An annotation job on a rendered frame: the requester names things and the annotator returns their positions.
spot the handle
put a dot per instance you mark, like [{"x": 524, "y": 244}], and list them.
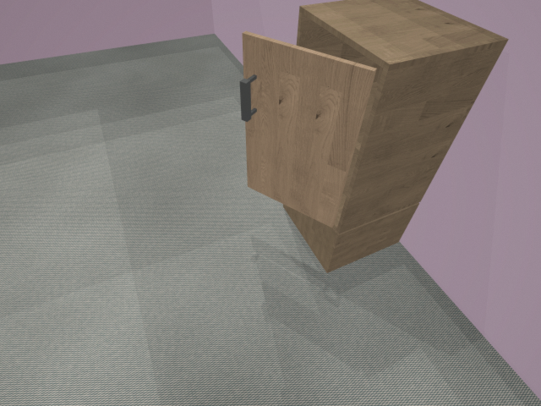
[{"x": 245, "y": 95}]

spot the cupboard door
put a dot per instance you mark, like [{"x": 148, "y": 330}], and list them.
[{"x": 310, "y": 108}]

